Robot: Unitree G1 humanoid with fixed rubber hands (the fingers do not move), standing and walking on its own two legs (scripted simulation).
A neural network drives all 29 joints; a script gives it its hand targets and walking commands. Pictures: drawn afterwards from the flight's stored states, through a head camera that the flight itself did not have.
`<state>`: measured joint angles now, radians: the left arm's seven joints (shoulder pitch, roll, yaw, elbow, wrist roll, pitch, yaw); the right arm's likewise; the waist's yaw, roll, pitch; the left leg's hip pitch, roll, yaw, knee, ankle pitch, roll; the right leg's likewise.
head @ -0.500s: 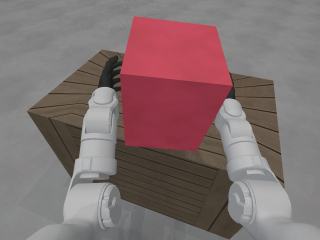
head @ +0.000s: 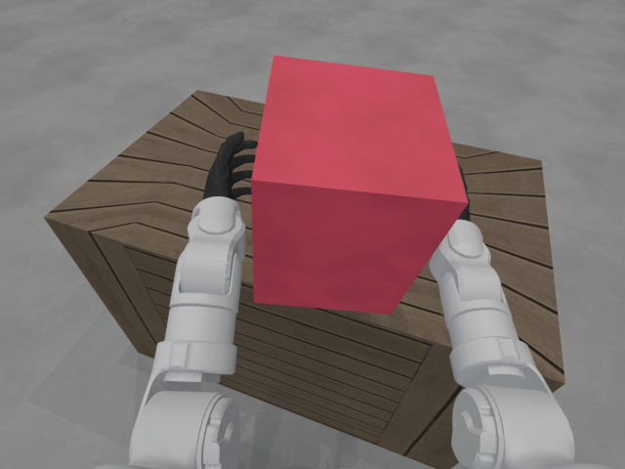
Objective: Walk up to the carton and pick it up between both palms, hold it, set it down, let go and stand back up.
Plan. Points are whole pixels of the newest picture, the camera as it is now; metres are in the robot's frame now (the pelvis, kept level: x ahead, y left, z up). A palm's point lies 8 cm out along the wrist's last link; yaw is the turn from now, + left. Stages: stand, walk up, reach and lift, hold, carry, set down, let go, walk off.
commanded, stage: set down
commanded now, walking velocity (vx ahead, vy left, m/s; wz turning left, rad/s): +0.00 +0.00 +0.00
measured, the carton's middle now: (337, 196) +0.42 -0.01 +0.14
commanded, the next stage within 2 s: none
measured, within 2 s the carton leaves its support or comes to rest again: neither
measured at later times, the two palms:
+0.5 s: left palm (239, 207) +0.39 +0.11 +0.15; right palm (456, 233) +0.39 -0.17 +0.11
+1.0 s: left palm (254, 207) +0.41 +0.10 +0.13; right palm (458, 231) +0.41 -0.19 +0.09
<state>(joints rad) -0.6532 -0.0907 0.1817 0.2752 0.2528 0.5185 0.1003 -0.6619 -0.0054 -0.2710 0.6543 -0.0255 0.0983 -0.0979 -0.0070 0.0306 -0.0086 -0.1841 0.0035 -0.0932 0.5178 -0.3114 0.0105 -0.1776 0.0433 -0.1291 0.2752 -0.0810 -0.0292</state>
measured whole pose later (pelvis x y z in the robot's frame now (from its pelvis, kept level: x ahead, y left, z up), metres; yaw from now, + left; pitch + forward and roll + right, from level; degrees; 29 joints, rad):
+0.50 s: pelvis +0.00 -0.01 +0.00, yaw +0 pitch -1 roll -3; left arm -0.65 -0.10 0.18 0.41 0.25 0.44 0.12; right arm -0.66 -0.02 -0.31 0.83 -0.03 -0.02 -0.08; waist -0.01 0.03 -0.02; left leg -0.18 0.01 -0.09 0.52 -0.32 0.01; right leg -0.19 0.05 -0.13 0.31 -0.10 -0.03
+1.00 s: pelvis +0.02 -0.01 +0.00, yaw +0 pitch +1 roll -3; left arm -0.65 -0.12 0.18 0.49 0.25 0.36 0.15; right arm -0.67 -0.04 -0.34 0.91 -0.03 -0.08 -0.05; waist -0.01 0.03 -0.03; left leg -0.18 0.02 -0.09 0.52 -0.35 0.01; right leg -0.20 0.06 -0.13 0.32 -0.14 -0.03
